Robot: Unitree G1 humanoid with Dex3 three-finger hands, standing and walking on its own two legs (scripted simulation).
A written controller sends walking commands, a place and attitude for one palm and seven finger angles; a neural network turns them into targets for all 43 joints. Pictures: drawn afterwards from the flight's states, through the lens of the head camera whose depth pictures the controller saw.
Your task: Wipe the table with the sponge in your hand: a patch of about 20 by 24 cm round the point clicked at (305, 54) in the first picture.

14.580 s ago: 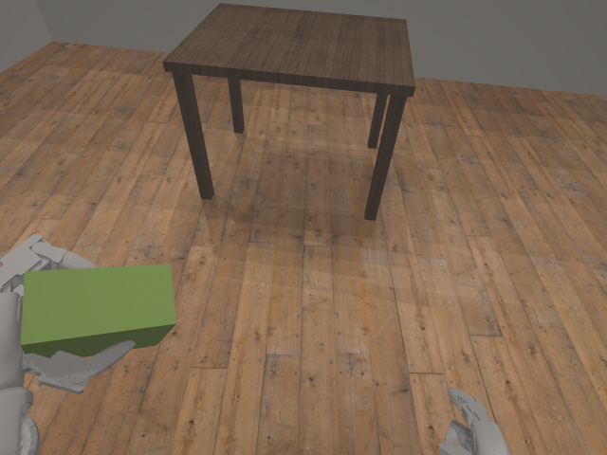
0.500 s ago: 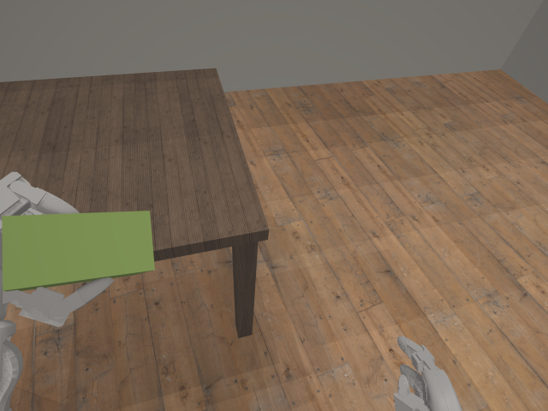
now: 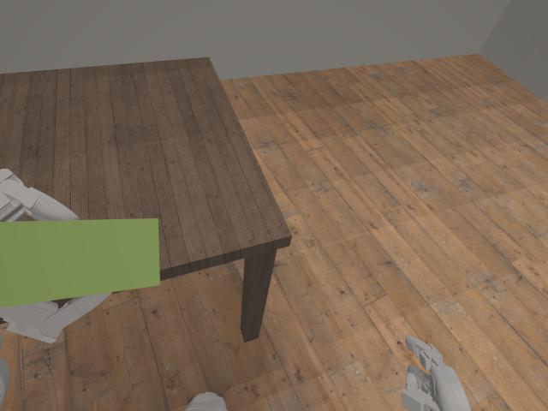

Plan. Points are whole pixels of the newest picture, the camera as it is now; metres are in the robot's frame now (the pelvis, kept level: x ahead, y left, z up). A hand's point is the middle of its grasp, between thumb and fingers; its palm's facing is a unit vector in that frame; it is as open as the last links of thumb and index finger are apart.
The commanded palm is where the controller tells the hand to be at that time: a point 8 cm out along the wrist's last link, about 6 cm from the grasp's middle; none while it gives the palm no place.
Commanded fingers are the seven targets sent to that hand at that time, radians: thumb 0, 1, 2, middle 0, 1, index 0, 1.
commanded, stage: shuffle to correct the standing spot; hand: left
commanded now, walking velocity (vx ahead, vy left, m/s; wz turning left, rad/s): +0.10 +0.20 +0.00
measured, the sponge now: (101, 254) +0.22 +0.21 +0.18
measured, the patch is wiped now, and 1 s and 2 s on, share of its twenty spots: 0.00 0.00 0.00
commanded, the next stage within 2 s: come to a stop and stand still in 1.70 s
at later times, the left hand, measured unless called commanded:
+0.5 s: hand out of the picture +0.24 +0.36 +0.18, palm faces +0.41 -0.81 -0.43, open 10.0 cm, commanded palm +0.18 +0.39 +0.21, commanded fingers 0.00 0.10 1.30 -1.20 -1.60 -1.20 -1.60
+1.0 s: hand out of the picture +0.25 +0.46 +0.18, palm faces +0.39 -0.85 -0.36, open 10.0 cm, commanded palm +0.18 +0.49 +0.21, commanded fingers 0.00 0.10 1.30 -1.20 -1.60 -1.20 -1.60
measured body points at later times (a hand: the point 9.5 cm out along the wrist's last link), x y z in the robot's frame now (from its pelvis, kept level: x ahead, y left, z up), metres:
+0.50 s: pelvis +0.02 +0.11 +0.01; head +0.06 +0.13 +0.46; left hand +0.21 +0.40 +0.20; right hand +0.18 -0.15 -0.06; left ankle +0.05 +0.25 -0.71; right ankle +0.02 -0.05 -0.69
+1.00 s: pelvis +0.02 +0.21 +0.02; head +0.05 +0.24 +0.46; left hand +0.23 +0.50 +0.20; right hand +0.19 -0.02 -0.06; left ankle +0.05 +0.34 -0.71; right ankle +0.03 +0.09 -0.68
